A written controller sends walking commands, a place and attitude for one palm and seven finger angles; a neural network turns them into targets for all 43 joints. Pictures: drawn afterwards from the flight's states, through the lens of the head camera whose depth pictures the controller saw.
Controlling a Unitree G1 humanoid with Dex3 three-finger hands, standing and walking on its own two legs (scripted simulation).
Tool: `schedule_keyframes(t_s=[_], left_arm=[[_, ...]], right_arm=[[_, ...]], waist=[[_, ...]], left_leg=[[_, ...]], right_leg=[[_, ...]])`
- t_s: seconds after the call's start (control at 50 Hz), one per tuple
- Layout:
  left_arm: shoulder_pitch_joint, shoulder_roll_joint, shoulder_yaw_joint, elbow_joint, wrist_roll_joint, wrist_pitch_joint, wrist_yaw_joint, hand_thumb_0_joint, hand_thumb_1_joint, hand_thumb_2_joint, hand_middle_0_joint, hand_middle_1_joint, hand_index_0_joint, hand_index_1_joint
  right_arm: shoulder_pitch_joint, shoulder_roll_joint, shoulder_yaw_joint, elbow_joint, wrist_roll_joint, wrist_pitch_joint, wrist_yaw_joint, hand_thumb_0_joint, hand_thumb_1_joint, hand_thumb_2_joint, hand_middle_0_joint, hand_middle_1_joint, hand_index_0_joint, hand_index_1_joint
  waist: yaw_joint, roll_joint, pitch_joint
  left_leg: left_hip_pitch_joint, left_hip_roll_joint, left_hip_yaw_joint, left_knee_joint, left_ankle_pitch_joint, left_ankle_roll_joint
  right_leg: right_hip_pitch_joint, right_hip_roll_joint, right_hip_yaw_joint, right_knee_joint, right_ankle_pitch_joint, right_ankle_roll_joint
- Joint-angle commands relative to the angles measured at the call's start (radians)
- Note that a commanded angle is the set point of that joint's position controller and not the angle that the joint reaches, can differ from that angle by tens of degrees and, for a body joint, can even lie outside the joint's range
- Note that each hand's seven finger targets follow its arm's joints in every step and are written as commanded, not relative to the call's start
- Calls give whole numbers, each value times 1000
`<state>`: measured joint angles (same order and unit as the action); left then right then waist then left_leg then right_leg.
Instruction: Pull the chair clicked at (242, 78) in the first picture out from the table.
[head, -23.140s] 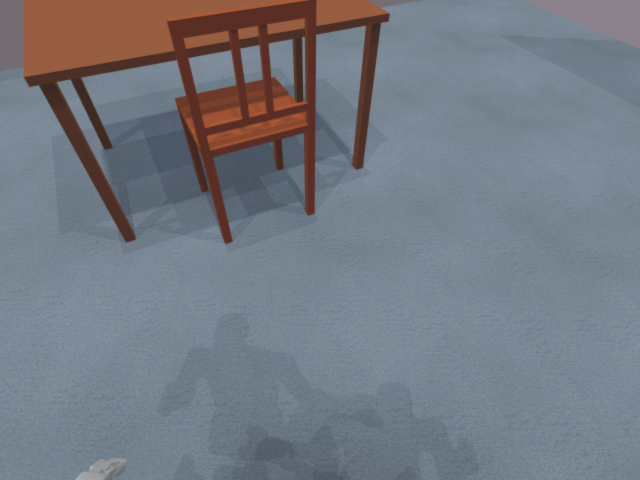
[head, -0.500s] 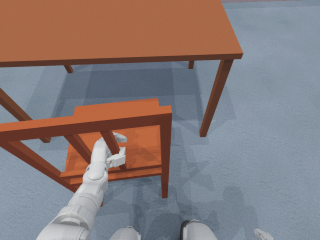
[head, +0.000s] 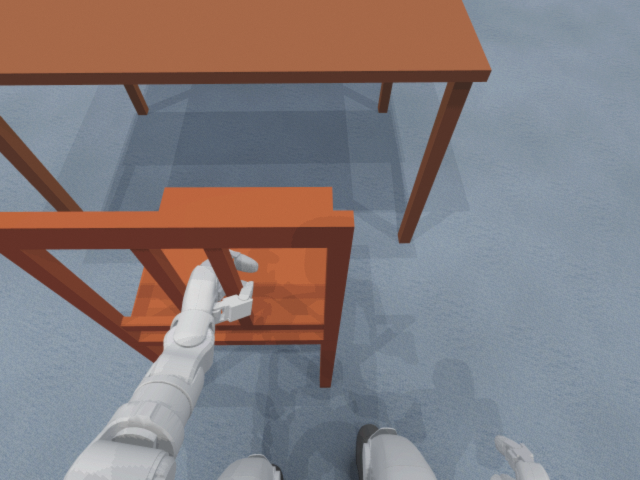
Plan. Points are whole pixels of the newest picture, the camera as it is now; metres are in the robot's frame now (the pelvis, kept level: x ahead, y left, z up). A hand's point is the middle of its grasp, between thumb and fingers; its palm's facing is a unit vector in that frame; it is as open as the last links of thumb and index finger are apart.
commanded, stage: step backward, pulling the chair out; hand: left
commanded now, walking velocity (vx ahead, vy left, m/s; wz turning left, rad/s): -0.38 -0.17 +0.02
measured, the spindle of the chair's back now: (175, 288) +0.37 +0.22 -0.07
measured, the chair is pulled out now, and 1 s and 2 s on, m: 0.31 0.59 0.67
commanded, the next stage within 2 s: stop walking, hand still on the chair in 0.78 s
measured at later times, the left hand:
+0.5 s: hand (244, 392) +0.22 +0.10 -0.06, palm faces -0.07 -0.98 -0.16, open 5.4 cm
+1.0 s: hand out of the picture +0.08 +0.10 -0.06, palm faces -0.07 -0.99 -0.15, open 5.4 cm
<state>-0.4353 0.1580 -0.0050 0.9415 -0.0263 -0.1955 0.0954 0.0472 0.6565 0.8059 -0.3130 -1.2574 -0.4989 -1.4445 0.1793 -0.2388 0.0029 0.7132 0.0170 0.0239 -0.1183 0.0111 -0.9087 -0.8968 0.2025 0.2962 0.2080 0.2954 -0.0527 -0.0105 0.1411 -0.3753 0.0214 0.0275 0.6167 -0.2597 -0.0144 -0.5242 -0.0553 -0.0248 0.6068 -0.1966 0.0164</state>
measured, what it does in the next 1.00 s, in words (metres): walks backwards: right foot, then left foot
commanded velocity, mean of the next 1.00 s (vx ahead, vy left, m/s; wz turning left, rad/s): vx -0.25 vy -0.02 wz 0.03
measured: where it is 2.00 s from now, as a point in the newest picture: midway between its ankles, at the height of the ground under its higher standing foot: outside the picture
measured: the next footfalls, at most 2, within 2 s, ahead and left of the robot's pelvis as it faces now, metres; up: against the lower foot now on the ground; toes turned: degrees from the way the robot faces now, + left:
right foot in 0.14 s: +0.02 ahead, -0.14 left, +0.00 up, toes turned -2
left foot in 0.46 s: -0.10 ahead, +0.14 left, +0.00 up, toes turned +1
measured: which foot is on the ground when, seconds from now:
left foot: down 0.00-0.22, up 0.24-0.44, down 0.46-0.72, up 0.74-0.92, down 0.94-1.00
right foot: up 0.00-0.12, down 0.14-0.48, up 0.50-0.66, down 0.68-0.98, up 1.00-1.00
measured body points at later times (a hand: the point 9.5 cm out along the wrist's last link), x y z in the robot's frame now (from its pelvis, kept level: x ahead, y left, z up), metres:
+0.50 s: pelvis -0.13 +0.00 +0.01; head -0.04 +0.00 +0.45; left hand +0.22 +0.15 -0.05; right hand -0.03 -0.29 -0.11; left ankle -0.14 +0.14 -0.73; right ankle -0.02 -0.14 -0.72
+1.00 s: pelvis -0.26 +0.00 +0.01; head -0.19 -0.01 +0.45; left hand +0.08 +0.15 -0.04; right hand -0.17 -0.28 -0.11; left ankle -0.27 +0.13 -0.73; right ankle -0.16 -0.13 -0.72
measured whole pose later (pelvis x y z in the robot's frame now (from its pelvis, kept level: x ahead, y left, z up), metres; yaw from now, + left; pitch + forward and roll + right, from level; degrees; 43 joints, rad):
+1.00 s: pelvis -0.26 +0.00 +0.01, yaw -1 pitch +0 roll +1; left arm -0.41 0.12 -0.02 0.93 -0.04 -0.15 0.08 0.06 0.68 0.79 -0.30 -1.28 -0.50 -1.44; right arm 0.22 -0.28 -0.01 0.71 0.03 0.01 -0.13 0.01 -0.91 -0.90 0.20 0.30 0.21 0.30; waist -0.05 -0.02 0.15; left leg -0.25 0.01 0.04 0.53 -0.28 -0.01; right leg -0.45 -0.06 -0.01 0.58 -0.23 0.02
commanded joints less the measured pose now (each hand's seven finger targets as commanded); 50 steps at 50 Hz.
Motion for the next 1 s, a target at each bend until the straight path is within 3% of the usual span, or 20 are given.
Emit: schedule_keyframes(t_s=[0.0,0.06,0.12,0.14,0.18,0.2,0.24,0.38,0.44,0.48,0.56,0.62,0.66,0.7,0.74,0.78,0.88,0.9,0.96,0.98], left_arm=[[-326,82,-18,-232,5,-64,-2,0,900,900,-500,-1450,-500,-1450],[-366,86,-19,-177,28,-90,0,0,900,900,-500,-1450,-500,-1450],[-362,125,0,-138,48,-118,0,0,900,900,-500,-1450,-500,-1450],[-330,152,23,-104,53,-117,-1,0,900,900,-500,-1450,-500,-1450],[-318,235,72,-91,31,-121,7,0,900,900,-500,-1450,-500,-1450],[-309,250,82,-87,28,-115,8,0,900,900,-500,-1450,-500,-1450],[-237,246,95,-64,28,-90,11,0,900,900,-500,-1450,-500,-1450],[-175,148,37,-122,4,-35,8,0,900,900,-500,-1450,-500,-1450],[-225,105,-15,-186,-1,-42,-6,0,900,900,-500,-1450,-500,-1450],[-325,66,-43,-274,1,-51,-14,0,900,900,-500,-1450,-500,-1450],[-367,47,-45,-180,9,-62,-7,0,900,900,-500,-1450,-500,-1450],[-352,91,-15,-117,29,-89,-7,0,900,900,-500,-1450,-500,-1450],[-324,137,9,-72,35,-89,-14,0,900,900,-500,-1450,-500,-1450],[-290,223,71,-35,10,-74,-4,0,900,900,-500,-1450,-500,-1450],[-224,212,74,0,8,-48,-1,0,900,900,-500,-1450,-500,-1450],[-233,184,78,-25,10,-40,0,0,900,900,-500,-1450,-500,-1450],[-275,152,33,-230,-1,-33,-4,0,900,900,-500,-1450,-500,-1450],[-262,128,22,-235,-8,-29,-9,0,900,900,-500,-1450,-500,-1450],[-242,37,-42,-273,-10,-2,-16,0,900,900,-500,-1450,-500,-1450],[-249,41,-41,-299,-9,15,-17,0,900,900,-500,-1450,-500,-1450]], right_arm=[[26,-127,-59,-97,-11,-32,-1,0,-900,-900,200,300,200,300],[88,-142,-73,-42,-18,-67,18,0,-900,-900,200,300,200,300],[82,-133,-67,-23,-21,-67,26,0,-900,-900,200,300,200,300],[71,-141,-69,-19,-20,-62,22,0,-900,-900,200,300,200,300],[74,-126,-89,-32,9,-57,7,0,-900,-900,200,300,200,300],[21,-127,-87,-49,13,-58,4,0,-900,-900,200,300,200,300],[-21,-124,-70,-54,1,-62,1,0,-900,-900,200,300,200,300],[57,-130,-44,-66,6,-41,-10,0,-900,-900,200,300,200,300],[51,-185,-71,-106,4,-26,-19,0,-900,-900,200,300,200,300],[4,-126,-50,-132,-23,-22,-1,0,-900,-900,200,300,200,300],[92,-140,-76,-59,-18,-44,31,0,-900,-900,200,300,200,300],[91,-136,-73,-35,-14,-50,37,0,-900,-900,200,300,200,300],[63,-127,-60,-37,-7,-44,28,0,-900,-900,200,300,200,300],[51,-126,-81,-50,21,-41,9,0,-900,-900,200,300,200,300],[17,-129,-68,-52,12,-46,7,0,-900,-900,200,300,200,300],[16,-106,-41,-55,9,-45,10,0,-900,-900,200,300,200,300],[56,-112,-31,-96,7,-54,-9,0,-900,-900,200,300,200,300],[56,-114,-33,-101,1,-58,-17,0,-900,-900,200,300,200,300],[8,-108,-23,-139,4,-50,-9,0,-900,-900,200,300,200,300],[13,-105,-31,-149,5,-43,-4,0,-900,-900,200,300,200,300]], waist=[[28,159,-337],[1,166,-388],[2,228,-418],[8,194,-405],[-8,-138,-486],[19,-169,-468],[53,-61,-437],[23,-181,-446],[31,92,-374],[30,336,-375],[4,175,-389],[5,221,-404],[13,124,-381],[26,-236,-448],[59,-113,-427],[45,-126,-439],[28,-160,-426],[21,-123,-402],[43,309,-335],[41,266,-312]], left_leg=[[42,333,-255,-206,371,168],[362,290,-217,-80,737,123],[335,250,-150,-24,723,84],[267,229,-127,-13,656,62],[98,95,-12,100,196,-22],[7,26,-36,233,-162,-35],[-62,2,-133,365,-282,-32],[107,20,-44,-113,-111,-24],[186,219,-158,-267,294,66],[101,330,-243,-288,413,138],[482,309,-191,-71,961,114],[423,263,-143,-29,829,75],[210,205,-83,1,524,21],[25,40,-21,194,-190,-42],[-38,12,-113,348,-305,-30],[-7,12,-106,285,-262,-28],[194,13,-12,-151,-100,-2],[242,43,-9,-250,-51,22],[89,272,-285,-409,-121,159],[46,280,-270,-386,-66,182]], right_leg=[[197,32,29,245,-216,-10],[132,42,20,-19,-129,-9],[230,11,45,-126,132,-21],[273,-9,48,-140,270,-23],[436,-168,220,-162,599,-64],[415,-272,296,-205,636,-117],[371,-340,323,-221,458,-191],[407,-211,170,-197,356,-93],[249,-4,30,-48,125,12],[219,20,14,232,-196,2],[97,36,26,12,-141,-17],[234,18,34,-157,94,-25],[371,-60,73,-170,444,-34],[435,-250,276,-213,536,-116],[382,-330,319,-240,370,-190],[388,-278,215,-193,360,-156],[328,-200,173,-232,32,-88],[299,-150,135,-205,-78,-48],[289,29,-5,152,-208,4],[337,33,11,224,-176,6]])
